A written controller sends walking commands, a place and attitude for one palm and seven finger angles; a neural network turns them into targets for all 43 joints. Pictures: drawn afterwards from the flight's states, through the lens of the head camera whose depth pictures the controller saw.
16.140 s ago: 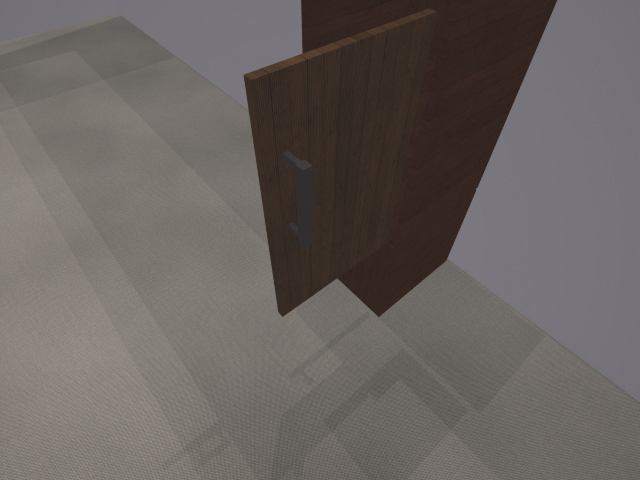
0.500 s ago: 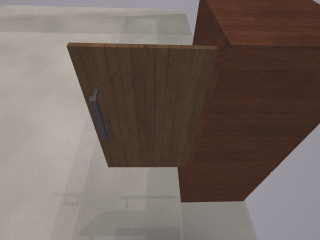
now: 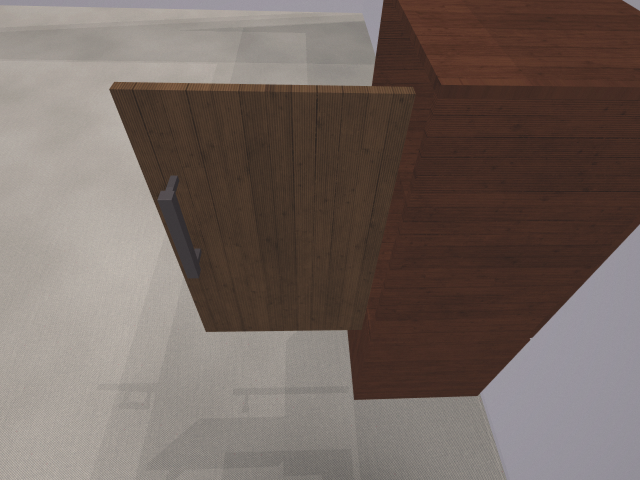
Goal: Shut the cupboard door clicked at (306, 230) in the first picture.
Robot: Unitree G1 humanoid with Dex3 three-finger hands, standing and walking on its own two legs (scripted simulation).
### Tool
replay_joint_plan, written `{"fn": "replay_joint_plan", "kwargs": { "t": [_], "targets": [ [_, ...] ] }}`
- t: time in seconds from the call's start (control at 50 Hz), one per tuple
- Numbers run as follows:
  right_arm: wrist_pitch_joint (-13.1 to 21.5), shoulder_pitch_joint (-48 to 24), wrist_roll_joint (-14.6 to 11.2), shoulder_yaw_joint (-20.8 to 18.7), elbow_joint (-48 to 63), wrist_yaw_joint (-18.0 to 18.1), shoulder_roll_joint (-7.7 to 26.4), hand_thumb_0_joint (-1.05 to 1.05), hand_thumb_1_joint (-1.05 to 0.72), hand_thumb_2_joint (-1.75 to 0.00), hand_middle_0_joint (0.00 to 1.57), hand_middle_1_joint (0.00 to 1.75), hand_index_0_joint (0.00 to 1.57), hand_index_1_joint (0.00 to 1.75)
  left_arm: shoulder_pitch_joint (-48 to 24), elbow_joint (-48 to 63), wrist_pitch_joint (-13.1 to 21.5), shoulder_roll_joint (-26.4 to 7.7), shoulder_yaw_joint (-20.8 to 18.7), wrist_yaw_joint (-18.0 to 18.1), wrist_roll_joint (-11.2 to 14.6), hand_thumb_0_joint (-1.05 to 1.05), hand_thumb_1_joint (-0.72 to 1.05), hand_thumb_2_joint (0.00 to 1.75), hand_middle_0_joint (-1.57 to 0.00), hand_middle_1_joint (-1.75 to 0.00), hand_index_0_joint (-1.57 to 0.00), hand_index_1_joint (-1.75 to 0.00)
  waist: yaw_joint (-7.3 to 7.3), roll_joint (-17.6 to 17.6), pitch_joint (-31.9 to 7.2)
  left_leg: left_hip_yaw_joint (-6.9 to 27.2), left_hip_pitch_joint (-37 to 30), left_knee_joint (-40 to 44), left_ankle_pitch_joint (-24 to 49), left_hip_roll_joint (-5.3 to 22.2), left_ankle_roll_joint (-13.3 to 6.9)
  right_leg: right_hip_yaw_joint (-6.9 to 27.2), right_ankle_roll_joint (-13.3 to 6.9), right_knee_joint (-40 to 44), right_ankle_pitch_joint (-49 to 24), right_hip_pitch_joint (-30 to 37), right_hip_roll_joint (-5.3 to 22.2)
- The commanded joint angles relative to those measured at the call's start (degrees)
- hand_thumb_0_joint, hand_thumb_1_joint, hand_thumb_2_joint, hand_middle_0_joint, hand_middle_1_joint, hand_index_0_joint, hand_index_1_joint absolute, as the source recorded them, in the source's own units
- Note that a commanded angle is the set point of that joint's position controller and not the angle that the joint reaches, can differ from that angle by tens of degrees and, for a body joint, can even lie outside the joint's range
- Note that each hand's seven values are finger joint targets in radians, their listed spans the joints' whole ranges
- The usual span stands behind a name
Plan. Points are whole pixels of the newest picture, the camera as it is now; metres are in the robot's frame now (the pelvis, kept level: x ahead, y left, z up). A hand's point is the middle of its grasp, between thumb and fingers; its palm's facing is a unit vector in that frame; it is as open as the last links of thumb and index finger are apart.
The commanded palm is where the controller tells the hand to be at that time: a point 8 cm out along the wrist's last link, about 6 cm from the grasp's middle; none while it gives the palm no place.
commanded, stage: look again from close up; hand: left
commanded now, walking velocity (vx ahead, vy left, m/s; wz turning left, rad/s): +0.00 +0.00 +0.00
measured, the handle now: (184, 230) +0.45 +0.24 +0.03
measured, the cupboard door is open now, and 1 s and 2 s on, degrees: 89 89 89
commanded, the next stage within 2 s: raise the hand and make a fist in 0.30 s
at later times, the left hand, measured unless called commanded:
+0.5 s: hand out of the picture +0.09 +0.18 -0.12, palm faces +0.21 -0.96 -0.21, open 7.4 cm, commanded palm +0.10 +0.21 -0.07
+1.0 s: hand (187, 476) +0.13 +0.16 -0.02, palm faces +0.20 -0.98 -0.06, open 5.3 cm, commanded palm +0.12 +0.21 -0.03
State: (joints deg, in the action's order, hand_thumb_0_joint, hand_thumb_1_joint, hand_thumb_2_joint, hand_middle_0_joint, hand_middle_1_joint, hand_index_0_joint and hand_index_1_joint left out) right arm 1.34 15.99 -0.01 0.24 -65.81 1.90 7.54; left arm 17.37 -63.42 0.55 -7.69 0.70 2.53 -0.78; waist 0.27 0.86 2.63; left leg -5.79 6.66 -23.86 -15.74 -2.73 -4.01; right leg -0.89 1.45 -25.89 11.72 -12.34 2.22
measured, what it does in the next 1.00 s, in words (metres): lowers itself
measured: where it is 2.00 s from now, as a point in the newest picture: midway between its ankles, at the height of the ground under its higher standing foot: outside the picture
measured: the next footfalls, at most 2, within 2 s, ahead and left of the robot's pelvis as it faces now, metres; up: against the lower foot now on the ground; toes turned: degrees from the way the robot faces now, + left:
none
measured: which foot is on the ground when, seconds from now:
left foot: down 0.00-1.00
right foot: down 0.00-1.00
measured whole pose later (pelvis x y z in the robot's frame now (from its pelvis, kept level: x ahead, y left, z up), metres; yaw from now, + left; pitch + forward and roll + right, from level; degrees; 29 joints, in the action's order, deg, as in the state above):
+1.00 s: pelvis -0.03 -0.05 -0.10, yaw +6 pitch +14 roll -2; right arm 16.8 7.0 -0.8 -0.9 -30.6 1.9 14.9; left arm 29.6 6.5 36.2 -11.7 -7.6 -14.5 17.3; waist 4.7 -1.0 -7.5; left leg 3.0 51.7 -71.5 -33.9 0.9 0.3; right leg -9.8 -3.9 -67.3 29.2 -52.4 1.4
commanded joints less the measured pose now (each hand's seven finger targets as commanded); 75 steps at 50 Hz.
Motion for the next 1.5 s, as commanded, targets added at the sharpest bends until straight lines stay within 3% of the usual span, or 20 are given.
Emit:
{"fn": "replay_joint_plan", "kwargs": {
  "t": [0.0,0.36,0.38,0.4,0.42,0.44,0.46,0.52,0.58,0.62,0.66,0.72,0.8,0.94,1.02,1.1,1.2,1.34,1.44,1.48],
  "targets": [
    [0.5,3.8,0.2,-1.3,1.6,0.3,6.1,0.0,-0.9,-0.9,0.2,0.3,0.2,0.3,3.8,1.6,0.6,-5.7,-1.3,0.3,-0.1,0.0,0.9,0.9,-0.2,-0.3,-0.2,-0.3,-0.27,-0.6,2.2,8.1,3.3,6.5,8.2,9.0,1.9,4.2,-2.6,3.0,-7.3,-0.4,4.3],
    [0.6,2.5,0.1,-1.5,1.8,0.0,7.8,0.0,-0.9,-0.9,0.2,0.3,0.2,0.3,2.0,2.0,1.0,-7.8,-1.6,-0.1,-0.2,0.0,0.9,0.9,-0.2,-0.3,-0.2,-0.3,-0.2,-0.2,1.7,8.5,3.4,7.2,6.0,9.0,1.8,4.6,-2.9,4.8,-6.2,0.1,4.6],
    [1.2,-1.1,0.1,-0.8,5.9,-0.4,8.0,0.0,-0.9,-0.9,0.2,0.3,0.2,0.3,5.5,-0.3,1.4,-7.1,-0.9,2.1,-0.7,0.0,0.9,0.9,-0.2,-0.3,-0.2,-0.3,0.92,-0.7,-0.8,6.3,5.5,-2.9,18.6,10.7,3.0,3.9,-2.6,0.5,-20.9,1.9,6.2],
    [11.8,4.2,-0.2,-3.6,25.3,5.2,22.1,0.0,-0.9,-0.9,0.2,0.3,0.2,0.3,-46.6,95.4,16.4,-39.5,-23.2,2.6,6.1,0.0,0.9,0.9,-0.2,-0.3,-0.2,-0.3,-9.47,-5.2,-24.4,10.3,-8.5,-2.1,26.8,8.0,3.6,0.8,-1.8,-8.6,-14.1,4.5,-1.0],
    [16.2,-1.9,-3.4,0.3,23.7,5.2,12.2,0.0,-0.9,-0.9,0.2,0.3,0.2,0.3,-7.3,77.3,11.6,-11.9,-1.6,2.9,7.2,0.0,0.9,0.9,-0.22,-0.32,-0.22,-0.32,-2.01,-20.6,-29.0,7.4,-13.6,-2.9,29.4,5.9,5.1,-2.7,-2.9,-10.3,0.0,-2.7,-3.9],
    [18.2,-2.9,-2.0,0.5,21.2,4.5,14.4,0.0,-0.9,-0.9,0.2,0.3,0.2,0.3,-5.4,75.3,8.6,-11.1,-3.6,5.4,9.9,0.0,0.9,0.9,-0.24,-0.34,-0.24,-0.34,-0.78,-18.4,-24.8,8.0,-9.1,1.0,28.1,6.6,7.5,-3.6,-3.2,-8.1,3.4,-2.6,-3.9],
    [18.8,-2.9,-2.2,0.1,19.7,2.5,10.5,0.0,-0.9,-0.9,0.2,0.3,0.2,0.3,9.0,58.6,2.3,3.7,4.9,4.5,9.4,0.0,0.9,0.9,-0.25,-0.36,-0.25,-0.36,-1.57,-12.3,-10.5,9.5,1.3,3.3,16.1,6.5,7.1,-4.1,-2.5,-8.4,5.8,-6.8,-2.0],
    [20.1,-4.0,-1.5,-2.3,27.5,0.8,14.3,0.0,-0.9,-0.9,0.2,0.3,0.2,0.3,-3.0,59.6,10.6,-3.8,-2.6,2.8,9.4,0.0,0.9,0.9,-0.31,-0.42,-0.31,-0.42,-4.27,3.4,7.9,11.6,20.8,-3.1,-8.5,3.1,5.2,-4.8,-2.7,-4.8,9.1,-14.8,-1.1],
    [20.1,-4.8,-0.6,-4.2,33.1,-0.9,13.0,0.0,-0.9,-0.9,0.2,0.3,0.2,0.3,16.9,46.5,22.8,-1.1,-7.6,-5.6,13.3,0.0,0.9,0.9,-0.36,-0.48,-0.36,-0.48,1.63,21.5,4.1,7.7,30.8,-14.5,-7.6,0.9,5.1,-4.0,-2.9,-9.6,20.6,-20.9,-1.2],
    [19.4,-7.0,0.1,-5.2,36.9,-2.5,13.5,0.0,-0.9,-0.9,0.2,0.3,0.2,0.3,21.2,49.1,31.8,-2.6,-10.1,-13.9,16.8,0.0,0.9,0.9,-0.4,-0.52,-0.4,-0.52,3.55,20.5,-3.5,5.6,35.7,-21.4,-6.2,-0.1,5.7,-0.7,-3.3,-14.4,17.7,-19.1,-0.1],
    [17.9,-8.2,-0.6,-5.9,40.4,-3.6,13.9,0.0,-0.9,-0.9,0.2,0.3,0.2,0.3,22.7,47.3,35.6,-7.9,-15.3,-19.9,16.9,0.0,0.9,0.9,-0.44,-0.56,-0.44,-0.56,5.26,9.1,-8.2,4.8,39.4,-25.3,-5.2,-1.0,5.6,2.0,-4.2,-19.6,11.4,-17.2,1.0],
    [16.1,-11.2,-1.3,-5.4,45.8,-3.3,13.7,0.0,-0.9,-0.9,0.2,0.3,0.2,0.3,16.0,59.1,32.1,-11.2,-15.8,-20.7,16.6,0.0,0.9,0.9,-0.49,-0.62,-0.49,-0.62,5.9,-4.8,-15.1,3.1,40.3,-27.9,-5.1,-1.4,4.3,3.1,-4.2,-24.0,10.9,-19.6,0.4],
    [17.0,-7.7,-0.7,-5.0,47.1,-1.8,11.8,0.0,-0.9,-0.9,0.2,0.3,0.2,0.3,5.3,83.7,36.0,-12.9,-16.3,-15.7,17.8,0.0,0.9,0.9,-0.57,-0.7,-0.57,-0.7,2.7,-12.1,-26.8,5.4,37.3,-33.3,-1.9,0.7,2.9,4.7,-3.6,-26.9,8.9,-22.4,-0.5],
    [18.4,-5.0,-1.1,-3.8,41.6,1.1,14.1,0.0,-0.9,-0.9,0.2,0.3,0.2,0.3,-1.9,83.5,39.5,-8.2,-4.2,-19.9,17.5,0.0,0.9,0.9,-0.69,-0.84,-0.69,-0.84,-6.22,-3.7,-17.8,8.7,42.0,-39.9,-5.3,2.9,1.7,4.2,-3.2,-27.9,11.4,-32.5,-2.3],
    [15.4,-5.5,-3.4,-3.9,44.9,2.3,14.2,0.0,-0.9,-0.9,0.2,0.3,0.2,0.3,8.3,71.5,23.1,-12.8,-10.0,-23.8,17.3,0.0,0.9,0.9,-0.77,-0.92,-0.77,-0.92,-1.8,5.9,-18.8,7.0,46.9,-36.6,-8.6,2.0,1.8,7.3,-1.4,-21.2,19.9,-23.4,-0.1],
    [11.9,-8.1,-3.4,-3.2,49.6,2.2,11.2,0.0,-0.9,-0.9,0.2,0.3,0.2,0.3,12.9,80.4,12.4,-15.0,-19.3,-19.7,20.4,0.0,0.9,0.9,-0.84,-1.0,-0.84,-1.0,4.04,4.1,-27.6,6.5,41.1,-32.3,-0.7,0.8,2.6,6.7,-0.4,-21.5,6.2,-10.3,1.3],
    [12.2,-5.2,-1.7,-2.9,46.8,1.6,9.3,0.0,-0.9,-0.9,0.2,0.3,0.2,0.3,13.6,85.0,20.9,-10.3,-18.4,-10.4,19.5,0.0,0.9,0.9,-0.93,-1.1,-0.93,-1.1,3.3,0.7,-23.3,7.8,36.9,-28.8,6.4,2.1,3.5,0.0,-1.7,-26.6,-8.7,-13.8,-1.1],
    [15.2,-2.4,-1.7,-3.1,45.6,1.6,14.0,0.0,-0.9,-0.9,0.2,0.3,0.2,0.3,6.7,80.3,27.0,-8.2,-6.1,-17.7,16.5,0.0,0.9,0.9,-1.06,-1.24,-1.06,-1.24,-3.11,-1.5,-16.4,9.0,36.3,-29.0,-4.2,2.4,2.6,-0.4,-2.7,-23.8,10.7,-25.8,-1.7],
    [14.6,-2.9,-2.0,-3.2,47.2,2.4,13.5,0.0,-0.9,-0.9,0.2,0.3,0.2,0.3,7.2,87.7,23.5,-17.3,-16.3,-15.2,16.5,0.0,0.9,0.9,-1.15,-1.34,-1.15,-1.34,1.58,-6.2,-24.4,9.0,30.6,-25.1,1.1,2.3,3.0,-2.0,-3.3,-24.7,5.5,-19.0,-2.3],
    [13.9,-2.8,-1.9,-2.7,47.7,2.2,12.2,0.0,-0.9,-0.9,0.2,0.3,0.2,0.3,9.0,89.4,23.0,-14.3,-16.2,-12.2,17.4,0.0,0.9,0.9,-1.19,-1.38,-1.19,-1.38,2.33,-7.6,-23.3,9.3,28.2,-23.5,5.8,2.5,3.9,-3.7,-3.5,-25.3,1.4,-18.1,-2.5]
  ]
}}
